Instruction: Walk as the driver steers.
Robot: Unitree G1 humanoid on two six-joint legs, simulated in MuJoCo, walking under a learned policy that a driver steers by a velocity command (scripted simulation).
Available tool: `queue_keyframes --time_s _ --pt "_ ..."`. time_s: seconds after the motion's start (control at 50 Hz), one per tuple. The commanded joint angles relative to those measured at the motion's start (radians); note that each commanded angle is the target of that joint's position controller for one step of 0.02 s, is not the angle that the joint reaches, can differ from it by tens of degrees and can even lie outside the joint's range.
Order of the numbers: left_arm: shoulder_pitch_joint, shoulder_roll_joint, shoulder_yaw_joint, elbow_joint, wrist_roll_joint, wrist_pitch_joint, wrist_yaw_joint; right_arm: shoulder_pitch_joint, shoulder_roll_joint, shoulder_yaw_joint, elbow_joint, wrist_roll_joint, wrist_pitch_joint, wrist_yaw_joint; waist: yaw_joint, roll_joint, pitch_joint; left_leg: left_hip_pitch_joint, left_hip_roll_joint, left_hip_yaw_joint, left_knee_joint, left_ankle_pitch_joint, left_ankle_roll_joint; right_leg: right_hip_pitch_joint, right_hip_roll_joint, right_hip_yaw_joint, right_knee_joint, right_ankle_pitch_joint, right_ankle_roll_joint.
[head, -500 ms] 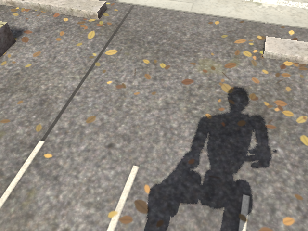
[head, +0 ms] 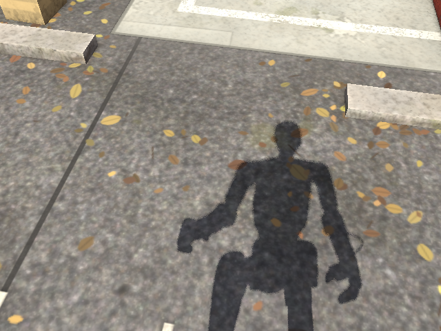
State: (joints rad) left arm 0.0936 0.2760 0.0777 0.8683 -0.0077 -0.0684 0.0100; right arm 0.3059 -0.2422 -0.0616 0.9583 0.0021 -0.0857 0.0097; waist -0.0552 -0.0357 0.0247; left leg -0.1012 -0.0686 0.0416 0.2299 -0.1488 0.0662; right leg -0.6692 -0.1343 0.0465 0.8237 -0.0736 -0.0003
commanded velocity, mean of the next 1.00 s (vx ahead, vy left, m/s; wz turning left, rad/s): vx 0.50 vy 0.00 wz -0.08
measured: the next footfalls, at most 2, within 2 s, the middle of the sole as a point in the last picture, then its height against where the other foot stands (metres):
right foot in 0.22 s outside the picture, level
left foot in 0.80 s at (192, 294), level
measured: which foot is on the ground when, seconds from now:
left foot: down 0.00-0.24, up 0.26-0.78, down 0.80-1.00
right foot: up 0.00-0.20, down 0.22-0.80, up 0.82-1.00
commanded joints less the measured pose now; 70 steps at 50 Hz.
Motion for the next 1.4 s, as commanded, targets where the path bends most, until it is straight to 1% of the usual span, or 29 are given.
queue_keyframes --time_s 0.02,0.14,0.18,0.22,0.24,0.26,0.28,0.3,0.32,0.36,0.5,0.68,0.74,0.78,0.8,0.82,0.84,0.86,0.92,1.02,1.12,1.22,1.28,1.3,1.32,1.34,1.36,1.38,1.4 --pt "-0.061 0.024 -0.003 -0.057 -0.001 -0.007 -0.008 -0.031 -0.161 -0.029 -0.051 0.009 -0.016 -0.010 0.016 0.095 0.014 -0.058 0.242 -0.126 -0.120 0.161 0.136 0.064 0.023 -0.023 -0.155 0.155 0.003" --pt "-0.205 0.050 -0.012 -0.114 -0.013 -0.017 -0.038 0.055 -0.184 -0.037 0.003 0.020 0.002 -0.015 -0.014 0.103 0.050 0.105 0.320 -0.147 -0.040 0.159 0.121 0.053 0.049 -0.025 -0.296 0.066 -0.031" --pt "-0.159 0.077 -0.005 -0.108 -0.014 -0.024 -0.045 0.044 -0.200 -0.043 0.005 0.022 0.013 -0.019 0.022 0.121 0.023 0.137 0.334 -0.150 0.026 0.272 0.102 0.143 0.073 -0.045 -0.326 -0.007 -0.057" --pt "0.087 0.146 0.033 -0.029 -0.006 -0.026 -0.038 0.021 -0.174 -0.033 -0.004 0.020 0.021 -0.021 0.138 0.097 -0.126 0.067 0.252 -0.080 0.305 0.506 0.058 0.499 0.111 -0.079 -0.354 0.005 -0.108" --pt "0.278 0.227 0.055 0.009 0.006 -0.025 -0.028 0.027 -0.132 -0.014 -0.033 -0.002 0.020 -0.023 0.194 -0.034 -0.285 -0.141 0.182 -0.023 0.635 0.241 0.017 0.807 -0.083 0.144 -0.329 0.053 -0.178" --pt "0.311 0.268 0.060 0.029 0.002 -0.018 -0.036 0.132 -0.023 0.016 -0.034 0.006 -0.002 -0.014 0.134 -0.295 -0.384 -0.518 0.012 -0.042 0.924 -0.389 -0.037 1.081 -0.259 0.580 -0.459 -0.156 -0.320" --pt "0.289 0.171 0.032 0.016 -0.005 -0.019 -0.038 0.068 -0.133 -0.008 -0.026 0.025 -0.020 -0.010 0.165 -0.176 -0.329 -0.628 0.061 -0.156 1.043 -0.433 -0.024 1.039 -0.234 0.608 -0.516 -0.278 -0.291" --pt "0.206 0.134 0.020 -0.001 -0.004 -0.023 -0.036 -0.013 -0.170 -0.020 -0.051 0.043 -0.032 -0.006 0.151 -0.125 -0.203 -0.681 0.109 -0.141 1.054 -0.339 -0.007 0.916 -0.205 0.474 -0.535 -0.246 -0.252" --pt "0.131 0.117 0.012 -0.017 0.003 -0.025 -0.037 -0.052 -0.161 -0.019 -0.056 0.040 -0.032 -0.013 0.119 -0.045 -0.133 -0.642 0.159 -0.113 1.016 -0.245 -0.009 0.779 -0.168 0.372 -0.561 -0.154 -0.232" --pt "0.073 0.077 0.000 -0.020 0.018 -0.032 -0.040 -0.057 -0.135 -0.027 -0.056 0.020 -0.015 -0.019 0.065 -0.045 -0.072 -0.544 0.210 -0.116 0.926 -0.146 -0.018 0.604 -0.114 0.256 -0.618 -0.029 -0.217" --pt "0.165 0.119 0.007 0.035 0.009 -0.034 -0.014 -0.184 -0.091 -0.024 -0.102 0.003 0.013 -0.020 0.069 -0.017 -0.007 -0.606 0.219 -0.097 0.624 0.107 -0.068 0.568 -0.079 0.099 -0.707 0.121 -0.218" --pt "0.309 0.136 0.010 0.114 -0.006 -0.007 -0.003 -0.438 -0.073 0.000 -0.189 0.019 -0.004 0.023 0.142 -0.019 0.067 -0.594 0.156 -0.049 0.308 0.187 -0.042 0.728 -0.108 0.032 -0.658 0.148 -0.192" --pt "0.300 0.153 0.018 0.120 -0.012 0.006 0.003 -0.401 -0.107 -0.010 -0.194 0.020 -0.015 0.034 0.095 -0.042 0.039 -0.479 0.122 -0.039 0.260 0.085 -0.008 0.766 -0.131 0.056 -0.566 0.322 -0.172" --pt "0.255 0.145 0.013 0.105 -0.013 0.013 0.003 -0.155 -0.178 -0.048 -0.124 0.013 -0.021 0.023 -0.032 -0.041 -0.107 -0.111 0.077 -0.006 0.231 0.105 0.034 0.681 -0.061 0.020 -0.316 0.538 -0.135" --pt "0.247 0.110 -0.003 0.075 0.003 0.011 0.003 0.042 -0.250 -0.070 -0.084 -0.005 -0.022 0.010 -0.098 0.042 -0.264 0.224 0.244 -0.178 0.280 0.139 0.094 0.463 0.005 -0.017 -0.023 0.293 -0.100" --pt "0.380 -0.028 -0.040 0.072 0.000 -0.008 -0.006 0.100 -0.311 -0.080 -0.062 -0.005 -0.013 0.010 -0.034 0.308 -0.411 0.561 0.492 -0.616 0.189 -0.016 0.239 0.073 0.180 -0.044 0.325 -0.405 -0.032" --pt "0.327 0.079 -0.015 0.086 -0.025 -0.025 -0.007 0.096 -0.210 -0.054 -0.070 0.001 -0.011 0.008 -0.071 0.233 -0.398 0.515 0.482 -0.696 0.107 -0.146 0.223 -0.020 0.147 0.090 0.456 -0.515 -0.038" --pt "0.241 0.131 0.003 0.057 -0.046 -0.032 -0.006 0.011 -0.168 -0.039 -0.082 0.003 -0.014 0.002 -0.058 0.197 -0.239 0.378 0.453 -0.544 0.077 -0.146 0.173 -0.084 0.099 0.079 0.482 -0.438 -0.049" --pt "0.201 0.090 0.015 0.051 -0.031 -0.008 0.007 -0.145 -0.086 -0.016 -0.093 -0.015 -0.028 0.005 0.035 0.138 -0.066 0.026 0.356 -0.266 -0.035 -0.023 0.111 0.042 -0.005 0.057 0.373 -0.242 -0.048" --pt "0.163 0.040 0.019 0.013 -0.024 0.038 0.005 -0.140 -0.122 -0.030 -0.065 -0.022 -0.037 -0.010 0.070 0.102 0.002 -0.060 0.343 -0.077 -0.117 0.108 0.118 0.001 -0.025 0.068 0.257 -0.100 -0.030" --pt "0.033 0.026 0.011 -0.037 -0.014 0.029 -0.023 -0.103 -0.153 -0.037 -0.054 -0.017 -0.025 -0.031 0.037 0.080 0.034 -0.015 0.313 0.080 -0.128 0.182 0.091 -0.004 -0.004 0.005 -0.001 0.121 -0.022" --pt "-0.092 0.014 -0.002 -0.120 0.004 0.030 -0.056 -0.039 -0.191 -0.046 -0.034 0.007 0.018 -0.047 0.005 0.085 0.045 0.089 0.339 0.161 0.020 0.552 0.071 0.063 0.058 -0.096 -0.177 0.068 -0.040" --pt "0.055 0.069 0.022 -0.095 0.009 0.027 -0.058 -0.057 -0.213 -0.050 -0.021 0.028 0.032 -0.042 0.105 0.123 -0.047 0.144 0.335 0.133 0.227 0.780 0.041 0.273 0.138 -0.108 -0.284 -0.001 -0.096" --pt "0.170 0.112 0.042 -0.054 0.012 0.022 -0.048 -0.060 -0.203 -0.044 -0.014 0.027 0.033 -0.036 0.166 0.093 -0.105 0.102 0.287 0.151 0.383 0.721 0.004 0.453 0.157 -0.106 -0.396 0.183 -0.123" --pt "0.273 0.209 0.061 -0.027 0.033 0.023 -0.026 -0.026 -0.154 -0.024 -0.027 -0.004 0.025 -0.028 0.180 -0.031 -0.234 -0.103 0.221 0.149 0.641 0.338 -0.048 0.756 -0.014 0.056 -0.309 0.702 -0.175" --pt "0.235 0.226 0.040 -0.038 0.059 0.023 -0.011 0.107 -0.035 0.015 -0.015 -0.012 0.015 -0.009 0.077 -0.209 -0.400 -0.374 0.067 0.033 0.978 -0.579 -0.110 1.031 -0.308 0.380 -0.245 1.129 -0.384" --pt "0.262 0.165 0.025 -0.053 0.043 0.023 -0.018 0.105 -0.106 -0.005 0.025 0.029 0.012 -0.006 0.132 -0.094 -0.519 -0.350 0.062 -0.194 1.050 -0.615 -0.113 0.987 -0.310 0.391 -0.285 1.051 -0.419" --pt "0.201 0.163 0.028 -0.045 0.024 0.023 -0.021 0.009 -0.147 -0.020 -0.007 0.064 0.018 -0.007 0.127 -0.094 -0.383 -0.451 0.103 -0.147 1.050 -0.570 -0.109 0.887 -0.264 0.270 -0.352 0.807 -0.378" --pt "0.117 0.130 0.018 -0.051 0.012 0.018 -0.020 -0.061 -0.140 -0.020 -0.017 0.054 0.029 -0.020 0.106 -0.036 -0.255 -0.491 0.145 -0.114 0.994 -0.505 -0.107 0.750 -0.206 0.201 -0.404 0.585 -0.314"
Velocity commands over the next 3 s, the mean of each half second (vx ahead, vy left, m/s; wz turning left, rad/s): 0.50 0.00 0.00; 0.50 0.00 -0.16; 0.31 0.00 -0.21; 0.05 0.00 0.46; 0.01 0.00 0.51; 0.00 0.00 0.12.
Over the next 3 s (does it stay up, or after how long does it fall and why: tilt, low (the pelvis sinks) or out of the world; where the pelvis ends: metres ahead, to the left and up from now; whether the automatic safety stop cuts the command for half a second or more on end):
stays up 0.79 -0.04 -0.01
